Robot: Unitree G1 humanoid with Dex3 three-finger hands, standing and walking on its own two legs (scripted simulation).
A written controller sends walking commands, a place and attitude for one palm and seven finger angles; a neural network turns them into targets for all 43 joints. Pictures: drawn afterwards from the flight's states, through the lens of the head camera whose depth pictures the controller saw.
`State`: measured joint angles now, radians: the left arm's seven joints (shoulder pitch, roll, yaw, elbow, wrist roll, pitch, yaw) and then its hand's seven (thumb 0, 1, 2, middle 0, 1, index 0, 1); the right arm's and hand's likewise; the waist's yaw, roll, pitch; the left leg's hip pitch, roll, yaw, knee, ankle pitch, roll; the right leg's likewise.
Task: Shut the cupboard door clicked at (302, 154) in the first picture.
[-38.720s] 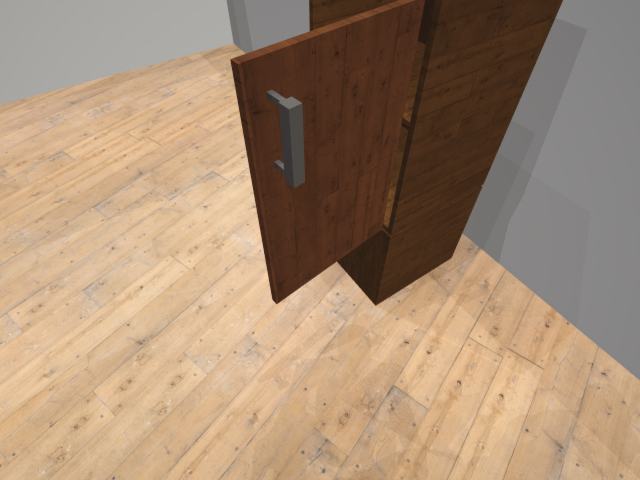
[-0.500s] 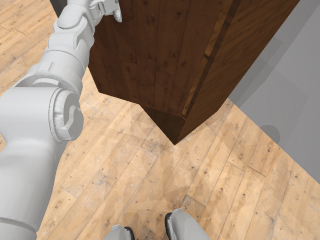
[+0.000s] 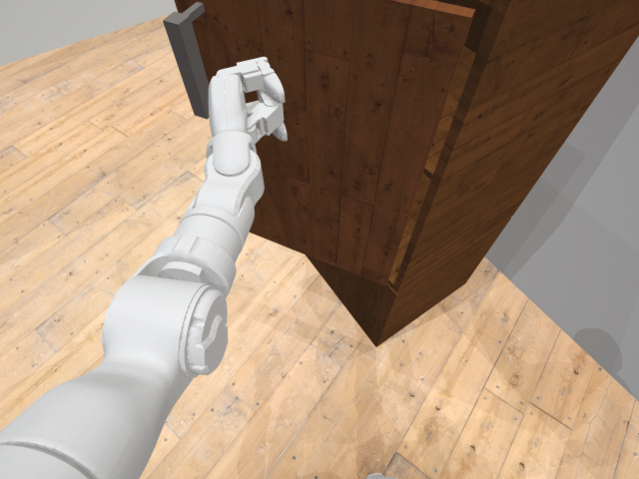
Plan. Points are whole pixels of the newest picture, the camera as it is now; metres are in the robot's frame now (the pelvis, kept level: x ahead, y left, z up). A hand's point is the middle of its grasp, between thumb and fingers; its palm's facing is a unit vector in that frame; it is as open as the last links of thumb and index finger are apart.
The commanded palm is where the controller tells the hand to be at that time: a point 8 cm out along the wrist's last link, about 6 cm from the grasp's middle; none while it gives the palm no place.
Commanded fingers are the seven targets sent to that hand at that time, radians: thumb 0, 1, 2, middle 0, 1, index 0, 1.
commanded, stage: pull the fist back off the door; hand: left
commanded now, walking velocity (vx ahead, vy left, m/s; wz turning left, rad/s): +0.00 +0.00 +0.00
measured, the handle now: (200, 62) +0.65 +0.11 +0.15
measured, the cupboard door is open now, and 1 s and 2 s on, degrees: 31 31 31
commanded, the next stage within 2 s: draw the hand back to the body in 0.30 s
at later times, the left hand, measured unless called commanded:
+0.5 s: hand (288, 133) +0.47 -0.01 +0.17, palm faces +0.03 -1.00 +0.02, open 3.1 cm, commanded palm +0.42 +0.07 +0.15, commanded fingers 0.00 0.90 0.90 -1.30 -1.50 -1.30 -1.50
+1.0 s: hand (152, 247) +0.32 +0.12 +0.18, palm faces +0.04 -1.00 -0.08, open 3.1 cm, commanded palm +0.28 +0.18 +0.17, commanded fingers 0.00 0.90 0.90 -1.02 -1.20 -1.02 -1.20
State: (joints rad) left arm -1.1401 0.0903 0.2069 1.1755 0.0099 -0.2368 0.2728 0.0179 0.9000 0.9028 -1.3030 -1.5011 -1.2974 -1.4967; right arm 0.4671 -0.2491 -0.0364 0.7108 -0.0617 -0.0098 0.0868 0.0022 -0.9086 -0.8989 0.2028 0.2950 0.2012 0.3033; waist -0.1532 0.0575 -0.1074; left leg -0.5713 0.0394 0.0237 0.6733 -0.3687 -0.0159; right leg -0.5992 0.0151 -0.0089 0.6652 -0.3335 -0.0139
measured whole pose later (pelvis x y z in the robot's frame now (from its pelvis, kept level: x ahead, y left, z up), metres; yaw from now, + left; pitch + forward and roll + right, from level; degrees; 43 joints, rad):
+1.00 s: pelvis -0.02 +0.01 +0.02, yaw +0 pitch -1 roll +0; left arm -0.28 0.13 0.02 0.19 -0.10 0.03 0.05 0.02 0.90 0.90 -1.24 -1.43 -1.23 -1.42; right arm 0.17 -0.24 0.01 0.62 0.04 -0.03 -0.04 0.01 -0.91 -0.90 0.20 0.29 0.20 0.30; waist 0.01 0.05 -0.04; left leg -0.17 0.01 0.03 0.47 -0.27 0.00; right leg -0.21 -0.01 0.00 0.49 -0.25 0.00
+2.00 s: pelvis -0.01 +0.01 +0.03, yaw +2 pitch -5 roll +0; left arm 0.43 0.33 0.34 -0.36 -0.06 -0.08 0.10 0.02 0.89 0.90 -0.22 -0.31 -0.21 -0.31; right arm 0.18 -0.22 0.02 0.62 0.01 -0.09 -0.07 0.01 -0.91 -0.90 0.20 0.30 0.20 0.30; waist 0.07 0.07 0.01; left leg -0.06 0.01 0.01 0.40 -0.26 0.00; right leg -0.07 -0.01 -0.03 0.39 -0.23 0.00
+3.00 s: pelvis -0.11 +0.03 +0.00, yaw +3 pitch -1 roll -1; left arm 0.49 0.41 0.47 -0.49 -0.01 -0.27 0.17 0.01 0.88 0.90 -0.22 -0.30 -0.21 -0.30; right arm 0.27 -0.21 0.00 0.58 0.01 -0.07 -0.08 0.01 -0.90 -0.90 0.21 0.30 0.20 0.30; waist -0.01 -0.01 0.02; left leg -0.44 -0.01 0.01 0.69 -0.24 0.05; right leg -0.42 0.01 0.04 0.62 -0.19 0.03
